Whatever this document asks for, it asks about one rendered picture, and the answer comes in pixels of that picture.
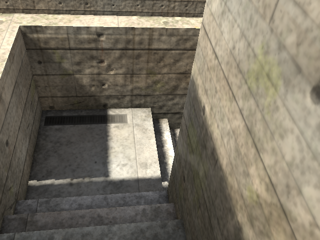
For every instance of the stairs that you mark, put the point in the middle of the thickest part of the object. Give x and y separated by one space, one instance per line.
166 142
123 216

